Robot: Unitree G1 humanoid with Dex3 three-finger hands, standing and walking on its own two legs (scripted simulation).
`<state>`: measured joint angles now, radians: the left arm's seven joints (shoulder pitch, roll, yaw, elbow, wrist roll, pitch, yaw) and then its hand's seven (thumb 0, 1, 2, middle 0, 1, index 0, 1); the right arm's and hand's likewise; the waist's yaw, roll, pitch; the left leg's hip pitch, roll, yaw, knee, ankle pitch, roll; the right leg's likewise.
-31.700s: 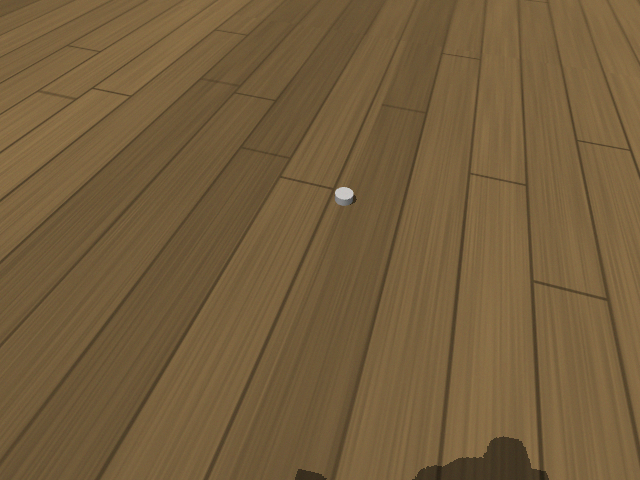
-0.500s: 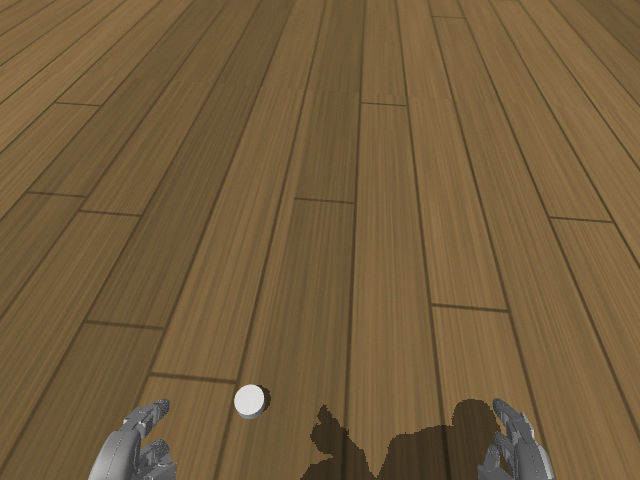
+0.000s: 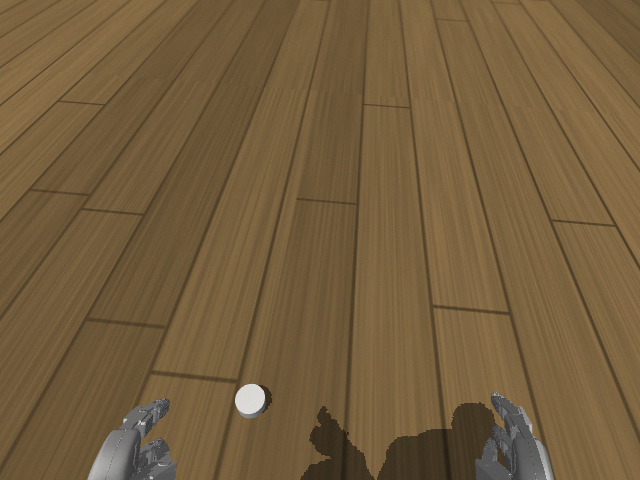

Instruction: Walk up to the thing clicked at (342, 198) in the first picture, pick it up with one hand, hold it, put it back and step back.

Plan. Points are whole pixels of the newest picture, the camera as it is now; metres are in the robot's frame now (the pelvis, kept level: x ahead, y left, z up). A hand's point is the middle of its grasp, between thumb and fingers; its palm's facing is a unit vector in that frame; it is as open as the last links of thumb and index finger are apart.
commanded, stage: home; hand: left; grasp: from above
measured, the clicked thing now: (250, 400) +0.46 +0.19 -0.70
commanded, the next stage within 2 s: stand in 0.74 s
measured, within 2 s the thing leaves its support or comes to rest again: neither
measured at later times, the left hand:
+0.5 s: hand (170, 467) +0.17 +0.18 -0.04, palm faces +0.04 -0.98 -0.21, open 7.4 cm
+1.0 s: hand out of the picture +0.15 +0.21 -0.09, palm faces +0.01 -0.95 -0.33, open 7.4 cm
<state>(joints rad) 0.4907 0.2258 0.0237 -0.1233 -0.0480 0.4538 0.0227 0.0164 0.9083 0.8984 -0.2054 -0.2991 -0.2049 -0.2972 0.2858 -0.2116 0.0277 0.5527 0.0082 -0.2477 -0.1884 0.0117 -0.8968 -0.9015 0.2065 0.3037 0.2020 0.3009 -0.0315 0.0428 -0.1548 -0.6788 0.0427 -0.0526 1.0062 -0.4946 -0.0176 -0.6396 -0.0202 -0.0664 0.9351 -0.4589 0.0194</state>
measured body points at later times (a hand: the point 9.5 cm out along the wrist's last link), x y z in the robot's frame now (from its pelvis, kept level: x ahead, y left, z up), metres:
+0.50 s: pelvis +0.00 +0.00 +0.00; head +0.02 +0.01 +0.45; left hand +0.16 +0.23 -0.03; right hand +0.16 -0.24 -0.07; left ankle +0.01 +0.13 -0.68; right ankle +0.00 -0.14 -0.68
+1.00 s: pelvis -0.01 +0.00 +0.02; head +0.02 +0.00 +0.47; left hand +0.15 +0.26 -0.07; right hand +0.14 -0.26 -0.09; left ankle +0.00 +0.13 -0.68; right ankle +0.00 -0.13 -0.68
